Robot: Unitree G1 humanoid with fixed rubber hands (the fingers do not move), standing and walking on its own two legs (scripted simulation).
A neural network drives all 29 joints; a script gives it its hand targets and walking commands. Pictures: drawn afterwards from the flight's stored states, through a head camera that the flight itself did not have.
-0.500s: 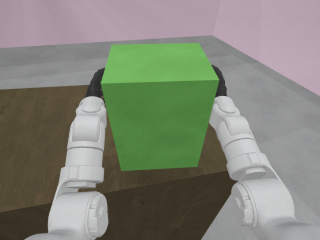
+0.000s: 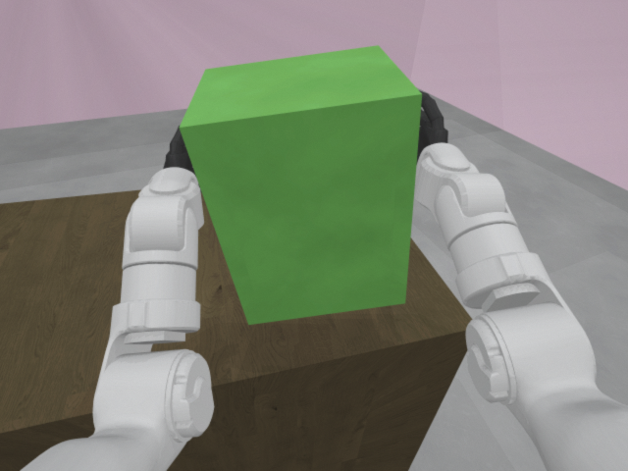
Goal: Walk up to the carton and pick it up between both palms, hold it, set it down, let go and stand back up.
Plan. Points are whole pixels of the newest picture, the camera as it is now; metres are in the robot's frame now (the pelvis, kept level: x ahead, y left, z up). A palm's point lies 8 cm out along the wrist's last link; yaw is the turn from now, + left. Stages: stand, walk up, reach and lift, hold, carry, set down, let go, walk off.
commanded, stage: reach and lift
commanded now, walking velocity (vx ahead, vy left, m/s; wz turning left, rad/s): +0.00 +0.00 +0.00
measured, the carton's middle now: (310, 192) +0.38 -0.01 +0.23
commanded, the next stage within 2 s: hold in 0.94 s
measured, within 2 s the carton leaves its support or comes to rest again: neither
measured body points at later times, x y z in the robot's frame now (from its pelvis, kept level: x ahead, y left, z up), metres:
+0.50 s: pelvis +0.01 +0.00 +0.00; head -0.06 +0.02 +0.44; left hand +0.41 +0.14 +0.26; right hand +0.41 -0.16 +0.30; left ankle +0.01 +0.12 -0.75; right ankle +0.03 -0.11 -0.75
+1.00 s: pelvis +0.01 +0.00 +0.00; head -0.08 +0.01 +0.44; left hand +0.40 +0.15 +0.29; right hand +0.40 -0.15 +0.32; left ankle +0.01 +0.12 -0.75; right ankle +0.03 -0.11 -0.75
